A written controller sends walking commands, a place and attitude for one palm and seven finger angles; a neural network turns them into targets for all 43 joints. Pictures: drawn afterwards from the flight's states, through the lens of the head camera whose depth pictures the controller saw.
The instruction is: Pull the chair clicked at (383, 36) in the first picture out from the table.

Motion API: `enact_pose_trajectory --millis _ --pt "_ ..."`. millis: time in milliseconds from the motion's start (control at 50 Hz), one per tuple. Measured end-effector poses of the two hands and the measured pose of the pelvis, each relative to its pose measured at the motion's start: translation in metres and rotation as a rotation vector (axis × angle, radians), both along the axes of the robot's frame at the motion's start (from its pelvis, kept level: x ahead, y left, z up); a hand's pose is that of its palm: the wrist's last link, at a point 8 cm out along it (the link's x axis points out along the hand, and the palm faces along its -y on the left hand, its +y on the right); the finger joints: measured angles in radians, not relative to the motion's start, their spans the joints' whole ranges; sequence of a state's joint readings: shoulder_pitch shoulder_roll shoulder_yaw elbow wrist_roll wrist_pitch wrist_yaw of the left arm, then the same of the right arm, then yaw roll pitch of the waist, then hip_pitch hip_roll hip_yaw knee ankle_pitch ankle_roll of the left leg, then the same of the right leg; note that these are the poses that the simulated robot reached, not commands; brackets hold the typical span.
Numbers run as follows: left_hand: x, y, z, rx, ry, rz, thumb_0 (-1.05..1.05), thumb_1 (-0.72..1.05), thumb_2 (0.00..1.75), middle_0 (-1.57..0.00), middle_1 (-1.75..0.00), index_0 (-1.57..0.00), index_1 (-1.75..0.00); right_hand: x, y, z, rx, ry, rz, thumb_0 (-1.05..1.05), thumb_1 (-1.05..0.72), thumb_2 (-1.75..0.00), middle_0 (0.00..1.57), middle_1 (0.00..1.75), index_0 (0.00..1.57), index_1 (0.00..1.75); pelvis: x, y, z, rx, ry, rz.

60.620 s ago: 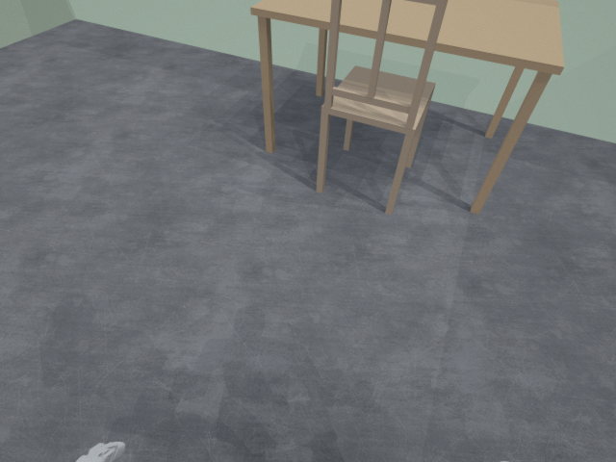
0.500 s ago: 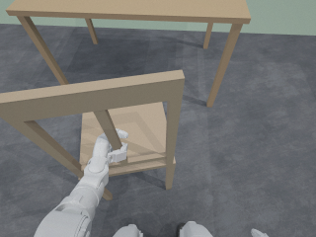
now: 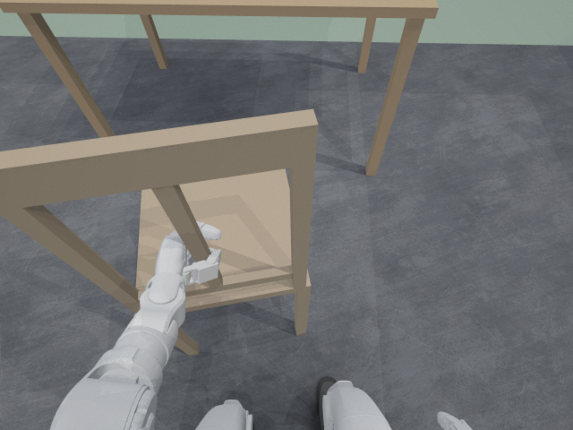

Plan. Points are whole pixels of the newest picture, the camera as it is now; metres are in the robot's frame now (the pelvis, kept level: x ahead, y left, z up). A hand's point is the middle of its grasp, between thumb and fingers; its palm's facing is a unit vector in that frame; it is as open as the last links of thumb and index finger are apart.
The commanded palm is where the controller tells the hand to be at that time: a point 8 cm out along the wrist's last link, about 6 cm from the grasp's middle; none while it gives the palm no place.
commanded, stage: step backward, pulling the chair out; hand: left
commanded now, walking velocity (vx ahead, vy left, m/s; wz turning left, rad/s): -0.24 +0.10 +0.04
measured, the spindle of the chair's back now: (196, 244) +0.39 +0.14 -0.03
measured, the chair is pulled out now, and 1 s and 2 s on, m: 0.56 0.62 0.62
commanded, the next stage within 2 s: stop walking, hand still on the chair in 0.18 s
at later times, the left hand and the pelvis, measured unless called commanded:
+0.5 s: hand (209, 295) +0.31 +0.12 -0.06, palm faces +0.05 -0.98 -0.18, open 5.8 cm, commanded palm +0.29 +0.17 -0.04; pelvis +0.00 -0.02 +0.01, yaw +1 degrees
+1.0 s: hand (209, 300) +0.30 +0.12 -0.05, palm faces -0.04 -0.99 -0.16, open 5.8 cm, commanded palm +0.29 +0.17 -0.04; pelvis +0.06 +0.01 +0.02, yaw +0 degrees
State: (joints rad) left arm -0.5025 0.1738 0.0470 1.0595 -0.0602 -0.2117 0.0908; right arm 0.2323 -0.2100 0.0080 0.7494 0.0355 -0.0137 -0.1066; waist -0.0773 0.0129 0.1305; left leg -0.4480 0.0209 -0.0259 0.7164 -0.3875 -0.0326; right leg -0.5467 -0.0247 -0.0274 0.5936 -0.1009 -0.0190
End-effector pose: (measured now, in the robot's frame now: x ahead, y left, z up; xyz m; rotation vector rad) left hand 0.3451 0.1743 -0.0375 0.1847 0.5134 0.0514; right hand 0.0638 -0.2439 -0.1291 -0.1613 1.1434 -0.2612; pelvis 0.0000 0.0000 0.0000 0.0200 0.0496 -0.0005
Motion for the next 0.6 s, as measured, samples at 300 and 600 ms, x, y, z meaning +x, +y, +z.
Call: enact_pose_trajectory --millis 300,600 --pt "-0.035 0.005 0.002 -0.024 0.032 0.008 0.09 0.62 0.77 -0.26 -1.19 -0.50 -1.45 -0.020 -0.017 0.013 -0.080 -0.012 0.040 0.00 -0.90 -0.90 0.20 0.30 0.20 0.30 -0.016 0.001 0.002 0.009 -0.049 0.021" --pt "-0.063 -0.006 0.002 -0.014 0.032 0.043 0.09 0.61 0.77 -0.27 -1.19 -0.50 -1.45 0.040 -0.018 0.028 -0.033 -0.133 0.082 0.00 -0.90 -0.90 0.20 0.30 0.20 0.30 0.008 -0.014 0.013 0.005 -0.047 0.004"
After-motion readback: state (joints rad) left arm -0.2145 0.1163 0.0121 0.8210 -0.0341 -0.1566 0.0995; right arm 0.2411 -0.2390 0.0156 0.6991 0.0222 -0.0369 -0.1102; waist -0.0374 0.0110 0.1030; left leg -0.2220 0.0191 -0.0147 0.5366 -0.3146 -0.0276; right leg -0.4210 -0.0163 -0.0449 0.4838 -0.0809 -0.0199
